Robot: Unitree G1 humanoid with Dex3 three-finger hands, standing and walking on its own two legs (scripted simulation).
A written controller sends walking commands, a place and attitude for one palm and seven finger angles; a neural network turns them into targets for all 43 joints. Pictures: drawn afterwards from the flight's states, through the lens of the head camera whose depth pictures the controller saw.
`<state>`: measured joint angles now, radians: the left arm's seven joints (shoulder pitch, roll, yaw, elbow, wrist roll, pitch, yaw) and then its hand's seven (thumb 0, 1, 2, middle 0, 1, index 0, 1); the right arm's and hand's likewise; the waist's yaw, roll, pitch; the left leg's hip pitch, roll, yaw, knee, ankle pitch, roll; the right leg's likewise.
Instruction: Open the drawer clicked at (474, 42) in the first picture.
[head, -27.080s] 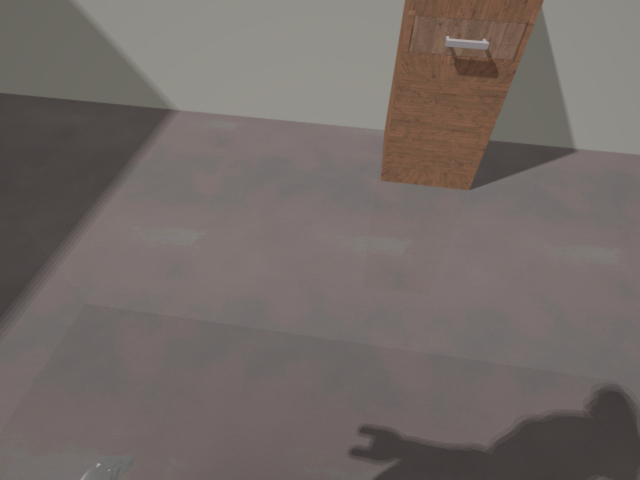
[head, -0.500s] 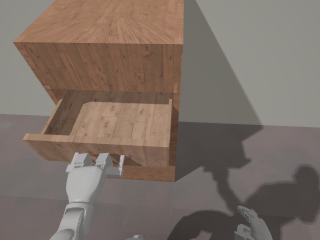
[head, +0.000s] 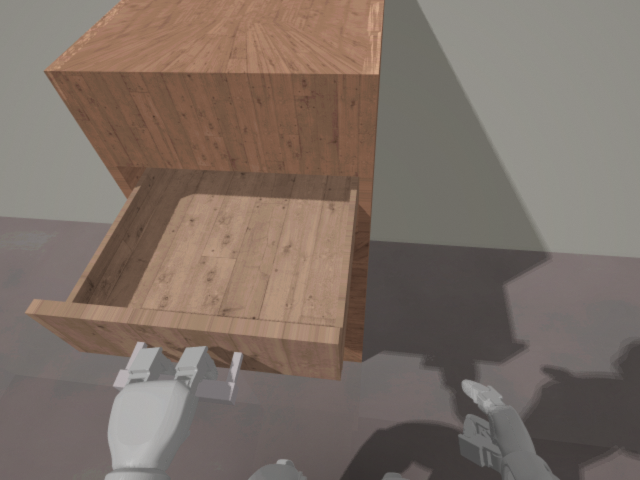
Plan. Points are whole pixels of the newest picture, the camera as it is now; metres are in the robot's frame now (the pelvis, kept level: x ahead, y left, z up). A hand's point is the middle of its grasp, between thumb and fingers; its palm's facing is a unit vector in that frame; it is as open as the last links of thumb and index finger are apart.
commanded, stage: pull the drawer open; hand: left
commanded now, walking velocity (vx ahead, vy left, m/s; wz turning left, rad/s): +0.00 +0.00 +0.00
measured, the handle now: (182, 371) +0.25 +0.20 +0.00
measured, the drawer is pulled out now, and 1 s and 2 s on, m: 0.27 0.30 0.28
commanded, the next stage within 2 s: open the thumb to release the handle in 0.42 s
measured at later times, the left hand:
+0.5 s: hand (166, 455) +0.16 +0.20 -0.02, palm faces -0.07 -0.12 -0.99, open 5.7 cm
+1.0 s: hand (153, 450) +0.16 +0.22 -0.02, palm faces -0.03 -0.12 -0.99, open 11.8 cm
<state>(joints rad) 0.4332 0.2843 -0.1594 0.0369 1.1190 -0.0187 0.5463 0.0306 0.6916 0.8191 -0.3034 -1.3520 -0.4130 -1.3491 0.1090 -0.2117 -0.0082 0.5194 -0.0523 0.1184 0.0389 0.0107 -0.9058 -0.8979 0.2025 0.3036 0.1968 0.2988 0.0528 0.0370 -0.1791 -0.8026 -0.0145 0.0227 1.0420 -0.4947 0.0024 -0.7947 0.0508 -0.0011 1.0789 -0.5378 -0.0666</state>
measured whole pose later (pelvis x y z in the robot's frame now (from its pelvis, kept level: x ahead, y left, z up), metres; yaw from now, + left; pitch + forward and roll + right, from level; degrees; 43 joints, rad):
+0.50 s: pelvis +0.00 -0.01 -0.01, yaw +0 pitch +17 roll +3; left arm 0.62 0.32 -0.06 -0.11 1.08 -0.13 0.51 0.03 0.70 0.76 -0.30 -1.35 -0.41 -1.35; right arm 0.13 -0.22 -0.01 0.49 -0.07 0.11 0.05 0.01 -0.91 -0.90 0.20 0.30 0.20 0.30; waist 0.05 0.03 -0.19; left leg -0.88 -0.01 0.03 1.10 -0.52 -0.01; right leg -0.88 0.06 0.00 1.16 -0.57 -0.08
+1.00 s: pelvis +0.00 -0.01 -0.01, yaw +1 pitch +17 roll +2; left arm 0.57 0.34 -0.05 -0.08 1.08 -0.13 0.54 0.00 -0.18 0.44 -0.33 -1.25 -0.34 -1.24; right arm 0.13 -0.23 -0.02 0.50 -0.07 0.12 0.03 0.01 -0.91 -0.90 0.20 0.30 0.20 0.30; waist 0.06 0.03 -0.19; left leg -0.90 -0.02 0.00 1.11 -0.51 -0.01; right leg -0.88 0.05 -0.02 1.15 -0.56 -0.08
